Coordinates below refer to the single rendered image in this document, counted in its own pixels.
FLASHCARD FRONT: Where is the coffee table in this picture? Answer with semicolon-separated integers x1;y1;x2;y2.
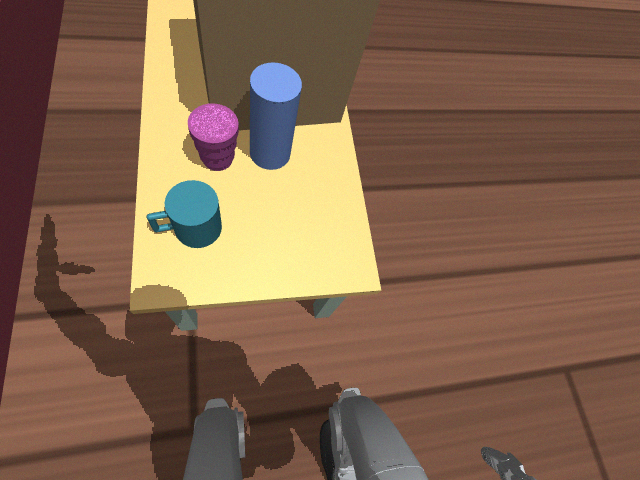
130;0;381;331

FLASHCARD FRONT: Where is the right robot hand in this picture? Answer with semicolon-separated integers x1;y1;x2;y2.
481;447;536;480

